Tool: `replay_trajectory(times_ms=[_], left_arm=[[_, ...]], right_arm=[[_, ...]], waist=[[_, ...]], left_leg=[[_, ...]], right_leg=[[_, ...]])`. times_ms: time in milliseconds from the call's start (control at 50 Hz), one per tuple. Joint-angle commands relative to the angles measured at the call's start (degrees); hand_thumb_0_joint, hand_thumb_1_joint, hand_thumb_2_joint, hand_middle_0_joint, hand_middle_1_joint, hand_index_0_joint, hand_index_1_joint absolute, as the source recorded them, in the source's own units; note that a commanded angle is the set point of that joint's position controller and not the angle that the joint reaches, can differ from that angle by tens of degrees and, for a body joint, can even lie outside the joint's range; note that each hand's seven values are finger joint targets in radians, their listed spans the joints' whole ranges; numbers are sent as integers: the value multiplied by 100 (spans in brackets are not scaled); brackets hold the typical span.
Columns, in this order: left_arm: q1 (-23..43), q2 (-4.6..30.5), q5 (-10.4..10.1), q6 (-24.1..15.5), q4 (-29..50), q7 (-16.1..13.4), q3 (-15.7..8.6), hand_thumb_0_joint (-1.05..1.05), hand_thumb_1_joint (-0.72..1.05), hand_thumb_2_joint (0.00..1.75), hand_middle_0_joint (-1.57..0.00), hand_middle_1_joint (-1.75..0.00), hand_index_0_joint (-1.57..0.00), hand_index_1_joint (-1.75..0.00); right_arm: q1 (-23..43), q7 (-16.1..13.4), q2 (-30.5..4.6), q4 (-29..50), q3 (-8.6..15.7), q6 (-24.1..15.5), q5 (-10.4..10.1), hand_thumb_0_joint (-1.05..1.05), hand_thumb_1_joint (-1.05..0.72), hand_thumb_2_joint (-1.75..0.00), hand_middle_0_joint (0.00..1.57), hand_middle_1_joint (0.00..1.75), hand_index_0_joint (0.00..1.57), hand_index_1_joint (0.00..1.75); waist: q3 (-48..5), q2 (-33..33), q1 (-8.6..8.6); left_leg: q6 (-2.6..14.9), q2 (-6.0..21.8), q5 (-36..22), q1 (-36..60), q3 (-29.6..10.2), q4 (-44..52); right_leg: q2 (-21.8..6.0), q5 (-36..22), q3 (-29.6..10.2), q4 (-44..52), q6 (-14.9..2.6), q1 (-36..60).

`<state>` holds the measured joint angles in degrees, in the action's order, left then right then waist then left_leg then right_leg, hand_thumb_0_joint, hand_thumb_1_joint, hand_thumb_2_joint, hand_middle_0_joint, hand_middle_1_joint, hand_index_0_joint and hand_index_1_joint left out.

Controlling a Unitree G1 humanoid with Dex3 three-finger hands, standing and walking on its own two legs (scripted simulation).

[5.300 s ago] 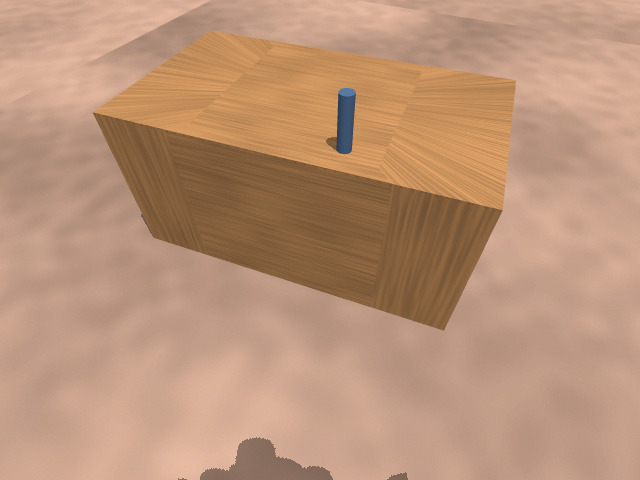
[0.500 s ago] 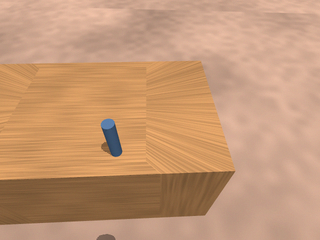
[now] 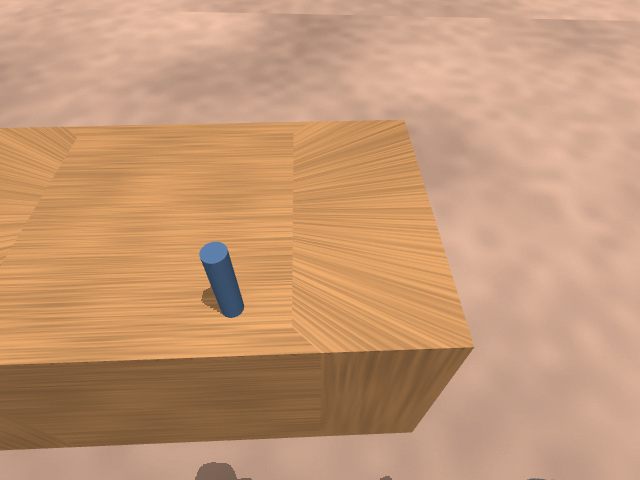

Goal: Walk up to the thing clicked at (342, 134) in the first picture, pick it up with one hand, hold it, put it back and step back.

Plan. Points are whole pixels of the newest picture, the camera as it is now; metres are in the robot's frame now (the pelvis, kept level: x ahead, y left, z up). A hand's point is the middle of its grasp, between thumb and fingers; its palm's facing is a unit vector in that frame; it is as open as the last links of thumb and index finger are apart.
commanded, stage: stand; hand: left
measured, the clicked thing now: (224, 282) +0.44 +0.18 -0.09
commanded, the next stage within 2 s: rise first in 1.24 s
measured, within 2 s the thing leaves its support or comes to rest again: neither
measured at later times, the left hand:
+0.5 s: hand out of the picture +0.06 +0.26 -0.16, palm faces -0.02 -0.94 -0.34, open 7.4 cm
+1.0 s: hand out of the picture +0.05 +0.25 -0.16, palm faces -0.02 -0.94 -0.34, open 7.4 cm
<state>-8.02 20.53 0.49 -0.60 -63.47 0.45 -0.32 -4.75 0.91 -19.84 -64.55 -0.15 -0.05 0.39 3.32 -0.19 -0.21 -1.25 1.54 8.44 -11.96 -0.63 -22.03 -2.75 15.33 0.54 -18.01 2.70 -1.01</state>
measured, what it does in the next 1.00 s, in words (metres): stands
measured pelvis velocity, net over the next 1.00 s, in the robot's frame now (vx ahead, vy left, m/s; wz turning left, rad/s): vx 0.00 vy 0.00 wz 0.01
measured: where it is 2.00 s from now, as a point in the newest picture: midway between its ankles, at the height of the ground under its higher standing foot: outside the picture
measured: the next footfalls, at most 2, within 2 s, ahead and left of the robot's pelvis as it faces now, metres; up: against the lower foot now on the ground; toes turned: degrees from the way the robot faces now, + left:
none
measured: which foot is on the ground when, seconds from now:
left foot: down 0.00-1.00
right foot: down 0.00-1.00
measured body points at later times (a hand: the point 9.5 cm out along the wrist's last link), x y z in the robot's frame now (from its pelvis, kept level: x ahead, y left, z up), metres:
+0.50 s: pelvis +0.00 +0.00 +0.00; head +0.00 +0.00 +0.45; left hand +0.06 +0.30 -0.13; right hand +0.08 -0.30 -0.13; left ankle +0.04 +0.13 -0.74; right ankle -0.06 -0.15 -0.74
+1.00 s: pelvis +0.00 +0.00 +0.00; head +0.01 +0.00 +0.45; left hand +0.05 +0.30 -0.14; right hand +0.07 -0.31 -0.13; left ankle +0.04 +0.13 -0.74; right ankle -0.06 -0.15 -0.74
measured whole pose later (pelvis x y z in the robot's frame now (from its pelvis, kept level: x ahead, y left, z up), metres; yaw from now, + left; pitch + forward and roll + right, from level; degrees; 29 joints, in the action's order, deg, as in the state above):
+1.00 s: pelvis +0.00 +0.00 +0.00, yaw +0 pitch -2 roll +0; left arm -9.6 20.6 0.6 -0.3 -63.1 0.5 -0.7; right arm -6.2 0.8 -19.9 -64.6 0.0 0.1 0.5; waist 3.4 -0.2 -0.1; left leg -1.6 1.8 7.9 -11.5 -1.1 -21.7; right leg -2.4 15.4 0.9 -18.5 2.3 -0.8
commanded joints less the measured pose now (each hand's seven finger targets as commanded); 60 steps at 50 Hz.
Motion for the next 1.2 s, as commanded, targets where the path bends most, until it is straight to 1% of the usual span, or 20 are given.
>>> replay_trajectory(times_ms=[0, 100, 120, 180, 220, 320, 360, 440, 520, 540, 600, 640, 700, 740, 780, 880, 960, 1080, 1120, 1180], left_arm=[[77, 1205, 23, -83, 308, -114, -254, 0, 90, 90, -20, -30, -20, -30], [53, 1217, 13, -79, 324, -112, -272, 0, 90, 90, -20, -30, -20, -30], [25, 1203, 11, -83, 332, -116, -270, 0, 90, 90, -20, -30, -20, -30], [86, 1214, 17, -73, 350, -115, -272, 0, 90, 90, -20, -30, -20, -30], [71, 1206, 29, -64, 346, -113, -269, 0, 90, 90, -20, -30, -20, -30], [60, 1187, 23, -57, 347, -114, -267, 0, 90, 90, -20, -30, -20, -30], [60, 1205, 35, -55, 336, -111, -282, 0, 90, 90, -20, -30, -20, -30], [94, 1225, 31, -75, 378, -105, -291, 0, 90, 90, -20, -30, -20, -30], [44, 1195, 27, -55, 355, -99, -290, 0, 90, 90, -20, -30, -20, -30], [3, 1183, 30, -51, 347, -97, -287, 0, 90, 90, -20, -30, -20, -30], [16, 1216, 49, -31, 334, -91, -303, 0, 90, 90, -20, -30, -20, -30], [17, 1198, 41, -46, 353, -86, -290, 0, 90, 90, -20, -30, -20, -30], [-14, 1208, 49, -40, 332, -77, -298, 0, 90, 90, -20, -30, -20, -30], [-38, 1211, 35, -61, 368, -79, -298, 0, 90, 90, -20, -30, -20, -30], [5, 1220, 30, -74, 364, -91, -293, 0, 90, 90, -20, -30, -20, -30], [-27, 1238, 21, -69, 353, -101, -291, 0, 90, 90, -20, -30, -20, -30], [-55, 1222, 12, -75, 373, -107, -284, 0, 90, 90, -20, -30, -20, -30], [12, 1239, 33, -58, 385, -113, -280, 0, 90, 90, -20, -30, -20, -30], [-20, 1205, 32, -56, 380, -101, -267, 0, 90, 90, -20, -30, -20, -30], [-15, 1228, 31, -74, 398, -104, -286, 0, 90, 90, -20, -30, -20, -30]], right_arm=[[161, -102, -1234, 329, 252, -121, -12, 0, -90, -90, 20, 30, 20, 30], [213, -116, -1253, 346, 260, -148, -3, 0, -90, -90, 20, 30, 20, 30], [204, -117, -1233, 366, 257, -152, 3, 0, -90, -90, 20, 30, 20, 30], [155, -125, -1244, 337, 251, -144, -7, 0, -90, -90, 20, 30, 20, 30], [203, -126, -1252, 339, 255, -138, -8, 0, -90, -90, 20, 30, 20, 30], [221, -124, -1247, 355, 255, -138, -12, 0, -90, -90, 20, 30, 20, 30], [229, -125, -1228, 362, 264, -127, -6, 0, -90, -90, 20, 30, 20, 30], [170, -119, -1239, 354, 266, -142, -4, 0, -90, -90, 20, 30, 20, 30], [156, -121, -1295, 338, 284, -152, -7, 0, -90, -90, 20, 30, 20, 30], [170, -117, -1298, 344, 280, -138, -8, 0, -90, -90, 20, 30, 20, 30], [188, -119, -1277, 355, 287, -131, -10, 0, -90, -90, 20, 30, 20, 30], [181, -111, -1273, 347, 290, -135, -5, 0, -90, -90, 20, 30, 20, 30], [107, -107, -1282, 324, 296, -122, 0, 0, -90, -90, 20, 30, 20, 30], [160, -104, -1274, 347, 294, -141, 2, 0, -90, -90, 20, 30, 20, 30], [150, -111, -1246, 346, 293, -141, 5, 0, -90, -90, 20, 30, 20, 30], [77, -115, -1250, 327, 280, -133, -14, 0, -90, -90, 20, 30, 20, 30], [65, -125, -1241, 343, 268, -143, -3, 0, -90, -90, 20, 30, 20, 30], [100, -129, -1238, 354, 265, -117, -3, 0, -90, -90, 20, 30, 20, 30], [94, -118, -1253, 355, 273, -112, 4, 0, -90, -90, 20, 30, 20, 30], [116, -112, -1229, 375, 268, -139, -3, 0, -90, -90, 20, 30, 20, 30]], waist=[[-453, 0, 11], [-539, 49, 40], [-610, 28, 42], [-597, 79, 17], [-546, 90, 27], [-425, 88, 39], [-397, 37, 30], [-431, 45, 15], [-327, 125, 24], [-296, 164, 37], [-213, 137, 13], [-221, 30, 23], [-156, 122, -2], [-340, 66, 38], [-392, 20, 16], [-310, 41, 2], [-493, 23, 28], [-284, -8, 11], [-224, 72, 8], [-391, 46, 30]], left_leg=[[241, 560, -1151, 591, -490, 155], [230, 577, -1549, 732, -452, 90], [247, 589, -1704, 783, -429, 18], [233, 584, -1699, 702, -432, 80], [232, 581, -1423, 678, -451, 126], [223, 562, -1378, 617, -456, 176], [249, 551, -985, 637, -453, 193], [250, 570, -1195, 644, -460, 185], [227, 570, -929, 559, -524, 297], [239, 552, -633, 508, -532, 321], [225, 540, -345, 453, -585, 421], [233, 543, -464, 516, -563, 370], [217, 531, -39, 389, -617, 468], [232, 542, -638, 569, -553, 311], [243, 547, -897, 629, -521, 194], [231, 536, -868, 573, -524, 237], [245, 569, -1420, 704, -467, 106], [224, 550, -967, 589, -468, 182], [227, 530, -628, 538, -471, 238], [239, 568, -1141, 651, -473, 173]], right_leg=[[-527, -1013, -271, 354, -266, -450], [-527, -1256, -251, 292, -265, -422], [-531, -1475, -236, 267, -260, -386], [-531, -1459, -239, 252, -264, -292], [-521, -1215, -249, 294, -265, -335], [-509, -1106, -226, 324, -285, -414], [-510, -865, -252, 368, -308, -467], [-529, -979, -270, 349, -314, -459], [-490, -669, -255, 344, -322, -484], [-483, -507, -256, 396, -327, -502], [-455, -339, -248, 367, -341, -572], [-483, -352, -266, 384, -342, -650], [-458, -166, -273, 393, -351, -640], [-487, -555, -285, 362, -330, -594], [-522, -726, -322, 370, -328, -571], [-498, -732, -297, 355, -324, -552], [-522, -1206, -286, 281, -299, -433], [-515, -808, -298, 375, -325, -593], [-502, -561, -306, 438, -337, -642], [-515, -978, -292, 337, -328, -510]])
